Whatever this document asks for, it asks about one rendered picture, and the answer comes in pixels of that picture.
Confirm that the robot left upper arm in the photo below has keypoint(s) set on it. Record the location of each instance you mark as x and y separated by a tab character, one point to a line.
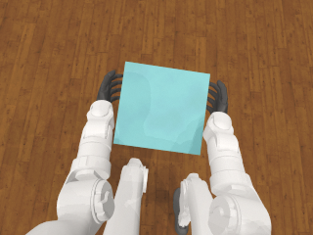
83	207

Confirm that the right robot hand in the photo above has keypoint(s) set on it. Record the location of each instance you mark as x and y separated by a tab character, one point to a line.
220	104

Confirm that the left robot hand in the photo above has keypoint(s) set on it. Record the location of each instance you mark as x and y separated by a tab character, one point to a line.
105	91

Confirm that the right robot forearm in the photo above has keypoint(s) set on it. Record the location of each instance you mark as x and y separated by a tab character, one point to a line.
228	174

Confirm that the carton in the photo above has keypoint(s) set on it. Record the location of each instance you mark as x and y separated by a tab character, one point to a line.
161	108

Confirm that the left robot forearm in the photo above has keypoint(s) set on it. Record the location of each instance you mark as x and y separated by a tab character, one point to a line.
94	151

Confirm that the robot right thigh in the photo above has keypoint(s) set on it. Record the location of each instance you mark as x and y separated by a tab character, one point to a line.
195	194

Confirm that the robot right upper arm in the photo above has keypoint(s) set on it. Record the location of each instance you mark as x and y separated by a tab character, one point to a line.
231	214

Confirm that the robot left shin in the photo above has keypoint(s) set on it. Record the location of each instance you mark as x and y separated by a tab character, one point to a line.
133	161

